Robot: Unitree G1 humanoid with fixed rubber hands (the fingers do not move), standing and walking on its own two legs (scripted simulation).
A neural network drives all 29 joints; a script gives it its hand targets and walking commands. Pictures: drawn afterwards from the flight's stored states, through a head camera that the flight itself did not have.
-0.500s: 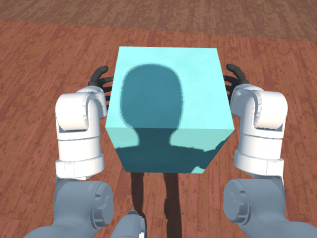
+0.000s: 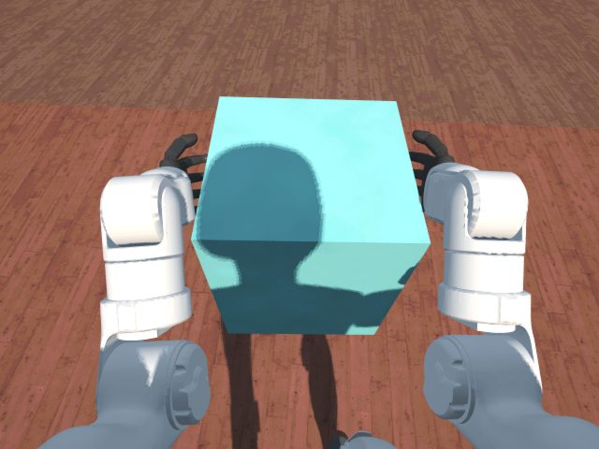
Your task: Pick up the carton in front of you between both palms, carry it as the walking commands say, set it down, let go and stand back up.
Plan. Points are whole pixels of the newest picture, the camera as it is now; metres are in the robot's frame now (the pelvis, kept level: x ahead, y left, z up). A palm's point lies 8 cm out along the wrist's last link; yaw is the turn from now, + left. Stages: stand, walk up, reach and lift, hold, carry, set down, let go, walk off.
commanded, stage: carry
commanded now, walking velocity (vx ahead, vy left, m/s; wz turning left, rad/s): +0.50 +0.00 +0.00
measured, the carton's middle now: (304, 227) +0.38 +0.00 +0.11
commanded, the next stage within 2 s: none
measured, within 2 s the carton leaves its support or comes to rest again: neither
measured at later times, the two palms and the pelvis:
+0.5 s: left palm (201, 55) +0.68 +0.16 +0.20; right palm (383, 52) +0.67 -0.14 +0.20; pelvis +0.30 +0.02 +0.03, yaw -1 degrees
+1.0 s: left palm out of the picture +0.95 +0.14 +0.22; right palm out of the picture +0.97 -0.16 +0.22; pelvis +0.59 -0.03 +0.07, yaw +0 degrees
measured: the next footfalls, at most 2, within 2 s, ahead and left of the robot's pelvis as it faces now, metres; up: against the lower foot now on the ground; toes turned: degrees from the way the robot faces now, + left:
left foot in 0.44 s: +0.44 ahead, +0.10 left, +0.05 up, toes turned +6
right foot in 0.86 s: +0.70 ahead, -0.11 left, +0.08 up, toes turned -7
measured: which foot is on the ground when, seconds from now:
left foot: down 0.00-0.00, up 0.02-0.42, down 0.44-0.88, up 0.90-1.00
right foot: down 0.00-0.46, up 0.48-0.84, down 0.86-1.00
